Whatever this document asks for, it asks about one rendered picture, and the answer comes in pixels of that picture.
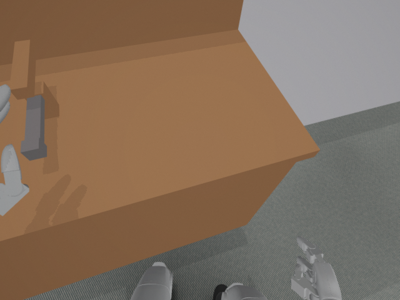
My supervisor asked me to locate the tap lever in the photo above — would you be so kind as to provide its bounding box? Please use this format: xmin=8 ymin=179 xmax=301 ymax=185
xmin=21 ymin=95 xmax=47 ymax=161

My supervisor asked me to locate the left robot shin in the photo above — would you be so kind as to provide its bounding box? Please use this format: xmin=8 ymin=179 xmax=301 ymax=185
xmin=152 ymin=262 xmax=166 ymax=267

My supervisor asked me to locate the right robot hand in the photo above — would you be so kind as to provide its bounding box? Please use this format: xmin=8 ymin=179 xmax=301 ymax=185
xmin=291 ymin=236 xmax=342 ymax=300

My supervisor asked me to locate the left robot thigh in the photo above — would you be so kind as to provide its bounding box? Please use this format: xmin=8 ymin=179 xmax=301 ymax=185
xmin=131 ymin=266 xmax=173 ymax=300

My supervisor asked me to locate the left robot hand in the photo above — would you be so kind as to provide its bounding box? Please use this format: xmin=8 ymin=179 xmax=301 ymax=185
xmin=0 ymin=84 xmax=29 ymax=216

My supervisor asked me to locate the counter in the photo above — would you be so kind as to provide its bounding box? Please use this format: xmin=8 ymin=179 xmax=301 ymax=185
xmin=0 ymin=0 xmax=320 ymax=300

